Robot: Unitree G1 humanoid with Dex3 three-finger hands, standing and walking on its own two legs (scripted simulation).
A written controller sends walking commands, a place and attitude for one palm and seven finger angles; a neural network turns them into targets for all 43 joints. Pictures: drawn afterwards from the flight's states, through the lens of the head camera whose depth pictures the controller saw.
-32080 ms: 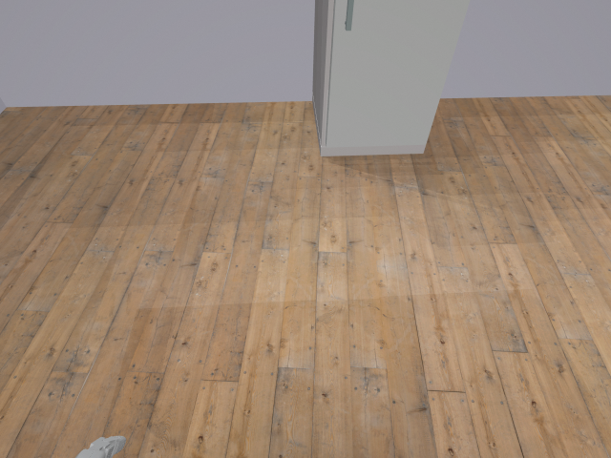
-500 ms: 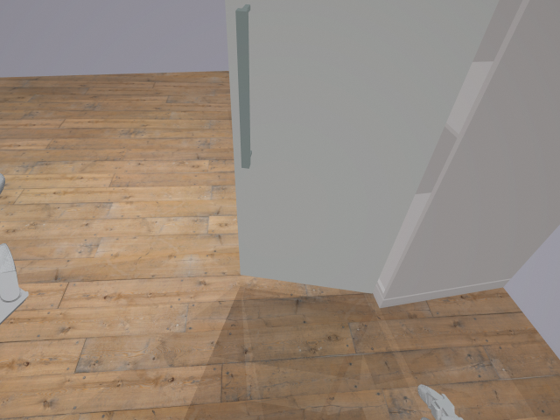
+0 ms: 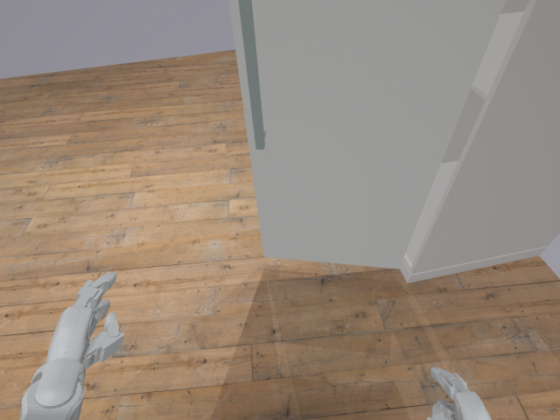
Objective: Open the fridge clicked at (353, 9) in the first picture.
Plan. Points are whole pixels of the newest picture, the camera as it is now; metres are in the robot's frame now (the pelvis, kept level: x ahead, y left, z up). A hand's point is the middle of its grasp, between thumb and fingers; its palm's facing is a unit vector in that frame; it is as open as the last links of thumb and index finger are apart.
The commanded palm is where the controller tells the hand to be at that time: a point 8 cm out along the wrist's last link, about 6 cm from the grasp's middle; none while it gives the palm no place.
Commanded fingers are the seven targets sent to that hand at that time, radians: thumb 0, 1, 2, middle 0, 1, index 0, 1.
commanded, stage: let the arm hang, fingers relaxed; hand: left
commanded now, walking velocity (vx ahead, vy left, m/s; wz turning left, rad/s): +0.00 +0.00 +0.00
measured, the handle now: (255, 74) +0.80 +0.07 +0.12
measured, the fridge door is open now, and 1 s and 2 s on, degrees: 71 71 71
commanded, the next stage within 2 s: look to check the result in 0.96 s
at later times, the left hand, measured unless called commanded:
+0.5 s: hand out of the picture +0.03 +0.24 -0.16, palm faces -0.02 -0.96 -0.28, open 7.3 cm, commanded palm none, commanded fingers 0.00 0.90 0.90 -0.20 -0.30 -0.20 -0.30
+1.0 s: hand out of the picture +0.12 +0.26 -0.14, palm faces -0.05 -0.95 -0.31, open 7.4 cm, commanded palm none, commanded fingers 0.00 0.90 0.90 -0.20 -0.30 -0.20 -0.30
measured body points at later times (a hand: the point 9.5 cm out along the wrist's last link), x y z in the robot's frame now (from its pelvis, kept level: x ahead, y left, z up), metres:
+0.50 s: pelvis +0.02 +0.01 +0.02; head +0.05 +0.02 +0.46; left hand +0.03 +0.29 -0.14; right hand +0.05 -0.26 -0.13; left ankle +0.05 +0.10 -0.73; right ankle -0.01 -0.12 -0.73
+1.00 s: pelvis +0.03 +0.02 +0.02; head +0.04 +0.03 +0.47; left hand +0.12 +0.31 -0.12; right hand +0.11 -0.28 -0.11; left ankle +0.05 +0.10 -0.73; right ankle -0.01 -0.12 -0.73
